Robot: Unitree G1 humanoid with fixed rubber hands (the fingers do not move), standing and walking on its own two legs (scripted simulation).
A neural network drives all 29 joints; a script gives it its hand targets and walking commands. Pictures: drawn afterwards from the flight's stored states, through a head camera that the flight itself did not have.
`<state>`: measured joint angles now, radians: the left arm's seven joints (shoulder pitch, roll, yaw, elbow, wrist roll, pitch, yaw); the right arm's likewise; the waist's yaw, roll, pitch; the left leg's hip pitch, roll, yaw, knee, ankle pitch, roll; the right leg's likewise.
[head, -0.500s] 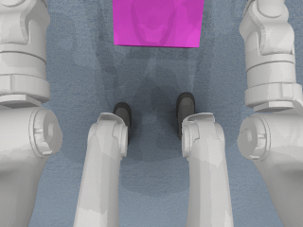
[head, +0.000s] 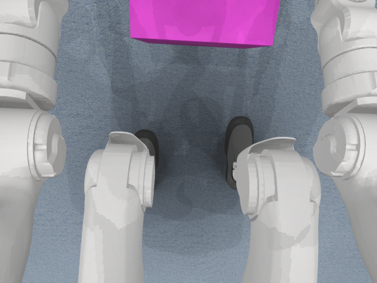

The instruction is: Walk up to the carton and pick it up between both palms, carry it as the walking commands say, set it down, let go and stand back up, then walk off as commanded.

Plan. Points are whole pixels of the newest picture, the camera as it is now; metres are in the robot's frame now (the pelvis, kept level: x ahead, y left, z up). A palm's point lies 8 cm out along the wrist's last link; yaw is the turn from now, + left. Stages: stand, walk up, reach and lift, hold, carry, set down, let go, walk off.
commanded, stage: reach and lift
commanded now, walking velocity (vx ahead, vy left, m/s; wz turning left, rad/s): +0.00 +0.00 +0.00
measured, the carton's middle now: out of the picture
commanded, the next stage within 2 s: none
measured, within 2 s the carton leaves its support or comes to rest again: leaves its support in 1.84 s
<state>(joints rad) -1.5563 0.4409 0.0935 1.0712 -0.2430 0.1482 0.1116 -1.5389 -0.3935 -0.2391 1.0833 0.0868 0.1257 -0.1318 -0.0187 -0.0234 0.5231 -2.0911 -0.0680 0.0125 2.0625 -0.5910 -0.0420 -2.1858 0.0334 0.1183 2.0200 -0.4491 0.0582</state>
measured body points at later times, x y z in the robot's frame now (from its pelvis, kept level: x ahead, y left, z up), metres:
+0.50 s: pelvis +0.01 +0.00 -0.03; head +0.40 -0.01 +0.17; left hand +0.57 +0.18 -0.25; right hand +0.55 -0.22 -0.26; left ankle +0.11 +0.12 -0.38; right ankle +0.14 -0.14 -0.38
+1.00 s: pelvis +0.01 +0.00 -0.03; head +0.40 -0.01 +0.17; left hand +0.57 +0.14 -0.25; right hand +0.55 -0.20 -0.26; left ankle +0.11 +0.12 -0.38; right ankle +0.14 -0.14 -0.38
